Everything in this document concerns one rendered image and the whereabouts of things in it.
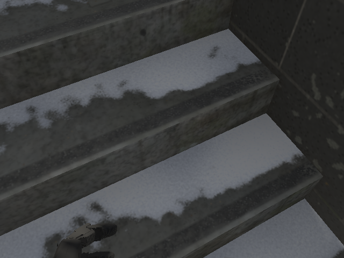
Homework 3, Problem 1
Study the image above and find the robot left hand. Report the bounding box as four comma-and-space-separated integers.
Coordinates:
53, 223, 117, 258

